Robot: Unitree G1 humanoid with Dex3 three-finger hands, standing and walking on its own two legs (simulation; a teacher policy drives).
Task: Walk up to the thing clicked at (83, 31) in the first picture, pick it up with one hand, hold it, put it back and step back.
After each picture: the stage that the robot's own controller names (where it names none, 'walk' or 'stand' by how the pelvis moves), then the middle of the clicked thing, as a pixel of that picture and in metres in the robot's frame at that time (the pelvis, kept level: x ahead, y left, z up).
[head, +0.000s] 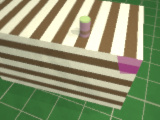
stand; (84, 26) +0.84 -0.01 -0.09
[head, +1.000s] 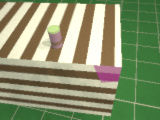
walk; (55, 37) +0.71 +0.19 -0.07
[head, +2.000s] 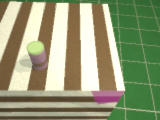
stand; (37, 55) +0.50 +0.20 -0.05
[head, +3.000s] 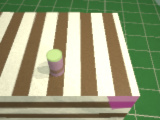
stand; (55, 63) +0.50 +0.14 -0.07
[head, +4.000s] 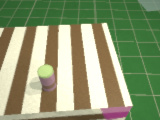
stand; (47, 78) +0.45 +0.17 -0.09
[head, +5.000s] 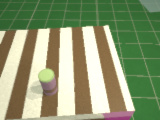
stand; (48, 82) +0.44 +0.17 -0.10
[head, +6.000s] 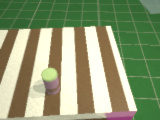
stand; (51, 81) +0.44 +0.15 -0.10
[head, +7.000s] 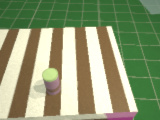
stand; (51, 81) +0.44 +0.15 -0.10
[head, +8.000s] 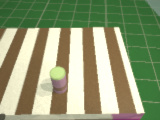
rise first; (58, 80) +0.45 +0.13 -0.09
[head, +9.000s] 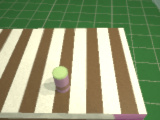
go down; (61, 79) +0.45 +0.13 -0.09
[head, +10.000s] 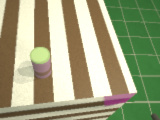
go down; (41, 63) +0.45 +0.12 -0.04
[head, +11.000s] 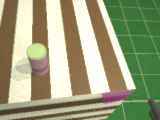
approach; (38, 60) +0.46 +0.12 -0.03
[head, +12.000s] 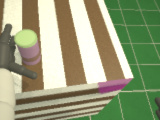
close in; (28, 48) +0.48 +0.13 +0.01
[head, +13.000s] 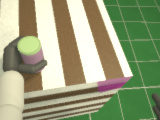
lift; (33, 55) +0.45 +0.11 +0.01
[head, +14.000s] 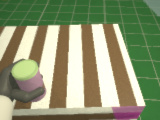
lift; (30, 81) +0.31 +0.17 +0.12
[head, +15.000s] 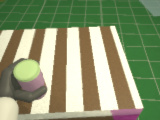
hold; (32, 81) +0.31 +0.16 +0.12
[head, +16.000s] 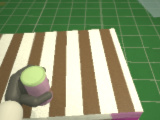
hold; (38, 86) +0.31 +0.15 +0.09
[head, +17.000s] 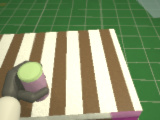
hold; (35, 82) +0.32 +0.16 +0.10
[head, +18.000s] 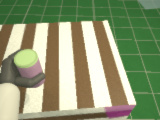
crouch; (30, 69) +0.37 +0.16 +0.09
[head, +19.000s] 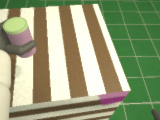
lower; (21, 38) +0.47 +0.16 +0.10
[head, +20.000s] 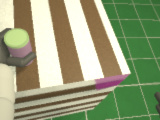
lower; (20, 48) +0.47 +0.14 +0.01
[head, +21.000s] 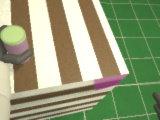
lower; (17, 46) +0.48 +0.14 +0.02
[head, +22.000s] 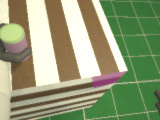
lower; (16, 44) +0.48 +0.14 +0.02
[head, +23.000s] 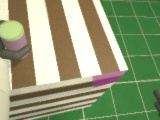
lower; (15, 41) +0.49 +0.14 +0.02
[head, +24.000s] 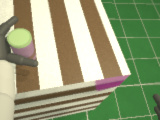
withdraw; (23, 48) +0.47 +0.13 +0.01
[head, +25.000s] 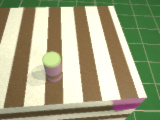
sink last; (53, 67) +0.45 +0.11 -0.04
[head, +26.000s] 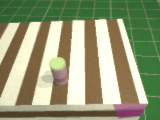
stand; (59, 71) +0.47 +0.14 -0.05
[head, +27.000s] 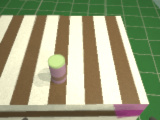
stand; (57, 69) +0.46 +0.12 -0.03
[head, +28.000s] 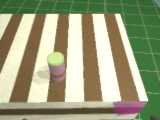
stand; (57, 67) +0.46 +0.12 -0.03
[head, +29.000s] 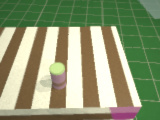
stand; (58, 76) +0.47 +0.13 -0.08
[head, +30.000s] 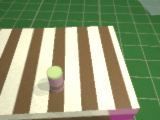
stand; (55, 79) +0.45 +0.13 -0.09
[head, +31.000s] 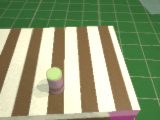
stand; (55, 81) +0.44 +0.13 -0.10
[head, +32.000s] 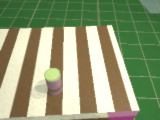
stand; (53, 81) +0.44 +0.14 -0.10
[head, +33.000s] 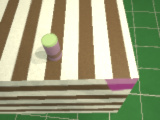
walk; (52, 47) +0.52 +0.17 -0.08
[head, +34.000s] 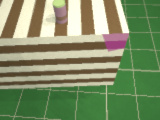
walk; (60, 11) +0.80 +0.13 -0.07
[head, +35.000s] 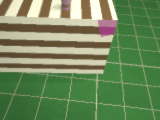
stand; (65, 0) +1.08 +0.13 -0.08
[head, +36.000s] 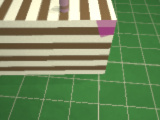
stand; (63, 2) +1.07 +0.14 -0.09
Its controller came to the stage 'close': yes
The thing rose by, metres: 0.21
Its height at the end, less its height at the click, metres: +0.00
